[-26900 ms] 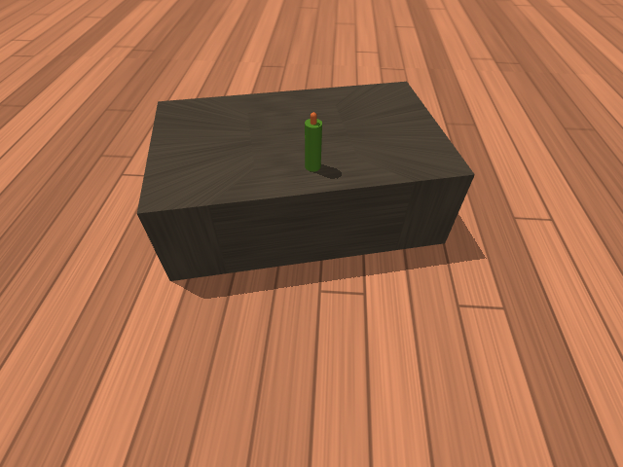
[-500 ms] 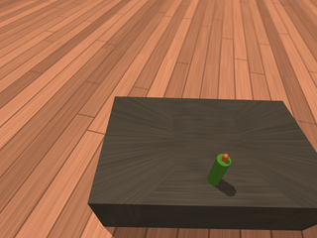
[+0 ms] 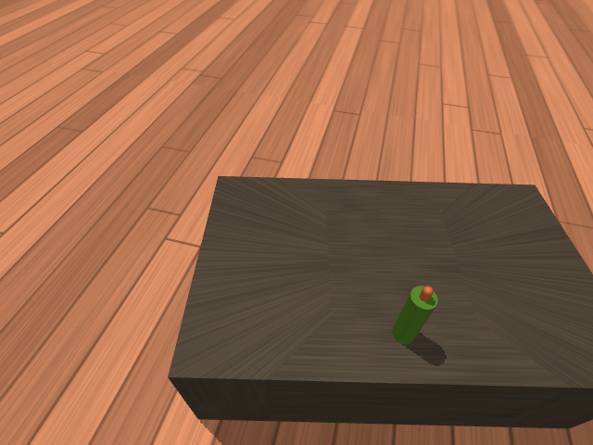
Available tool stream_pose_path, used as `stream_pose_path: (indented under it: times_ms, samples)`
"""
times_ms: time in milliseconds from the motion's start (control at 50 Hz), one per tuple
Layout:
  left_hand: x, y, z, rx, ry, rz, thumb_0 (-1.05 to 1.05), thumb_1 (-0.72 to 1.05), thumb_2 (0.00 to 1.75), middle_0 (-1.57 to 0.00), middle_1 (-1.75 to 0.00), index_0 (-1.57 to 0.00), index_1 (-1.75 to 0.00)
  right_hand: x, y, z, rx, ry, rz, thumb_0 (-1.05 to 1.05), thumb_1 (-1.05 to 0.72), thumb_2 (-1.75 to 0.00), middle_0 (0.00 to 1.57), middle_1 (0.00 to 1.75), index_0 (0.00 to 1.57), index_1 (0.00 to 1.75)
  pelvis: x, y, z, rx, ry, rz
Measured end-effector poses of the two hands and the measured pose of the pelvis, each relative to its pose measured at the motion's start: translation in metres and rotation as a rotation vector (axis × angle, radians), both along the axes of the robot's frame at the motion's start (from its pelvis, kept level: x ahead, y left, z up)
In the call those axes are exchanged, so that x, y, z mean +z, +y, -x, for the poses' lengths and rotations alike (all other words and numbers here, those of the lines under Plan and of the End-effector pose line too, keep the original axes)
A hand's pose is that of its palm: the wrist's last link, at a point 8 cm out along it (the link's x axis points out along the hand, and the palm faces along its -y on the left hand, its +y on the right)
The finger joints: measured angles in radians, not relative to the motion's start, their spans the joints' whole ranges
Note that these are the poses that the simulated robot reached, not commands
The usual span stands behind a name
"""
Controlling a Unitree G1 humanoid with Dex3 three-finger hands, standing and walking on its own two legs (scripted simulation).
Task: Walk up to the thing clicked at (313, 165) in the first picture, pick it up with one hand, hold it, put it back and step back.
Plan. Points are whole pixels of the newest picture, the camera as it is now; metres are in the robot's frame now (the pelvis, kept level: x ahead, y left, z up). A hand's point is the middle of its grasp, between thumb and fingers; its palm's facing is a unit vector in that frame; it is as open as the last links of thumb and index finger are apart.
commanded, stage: stand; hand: right
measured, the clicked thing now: (415, 313) +0.45 -0.27 -0.28
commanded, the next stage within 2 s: step back in 1.02 s
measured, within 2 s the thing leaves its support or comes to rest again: neither
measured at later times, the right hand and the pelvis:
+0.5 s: hand out of the picture +0.08 -0.25 -0.16, palm faces -0.04 +0.94 -0.35, open 7.4 cm; pelvis +0.01 +0.00 +0.00, yaw +0 degrees
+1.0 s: hand out of the picture +0.09 -0.25 -0.16, palm faces -0.05 +0.94 -0.34, open 7.3 cm; pelvis +0.01 +0.00 +0.00, yaw +1 degrees
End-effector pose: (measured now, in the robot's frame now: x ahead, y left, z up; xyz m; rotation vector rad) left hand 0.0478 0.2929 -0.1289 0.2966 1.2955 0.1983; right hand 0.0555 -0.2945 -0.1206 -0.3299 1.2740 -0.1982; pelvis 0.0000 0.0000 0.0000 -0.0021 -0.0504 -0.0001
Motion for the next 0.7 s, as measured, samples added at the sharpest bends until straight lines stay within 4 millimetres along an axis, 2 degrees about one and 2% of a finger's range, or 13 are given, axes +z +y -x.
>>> stream_pose_path:
  times_ms: [300,700]
  samples:
    - [0.003,0.002,-0.018,-0.007,-0.038,-0.003,0.01,0.9,0.9,-0.2,-0.3,-0.2,-0.3,0.002,0.002,-0.016,0.009,-0.031,-0.001,0.01,-0.91,-0.89,0.21,0.3,0.2,0.3,0.0,0.002,-0.005,0.004,0.004,0.0]
    - [0.004,0.004,-0.02,0.004,-0.03,-0.006,0.01,0.9,0.9,-0.2,-0.3,-0.2,-0.3,0.001,0.003,-0.026,0.021,-0.025,-0.003,0.01,-0.91,-0.89,0.21,0.3,0.2,0.3,0.001,0.002,-0.012,0.012,0.01,-0.001]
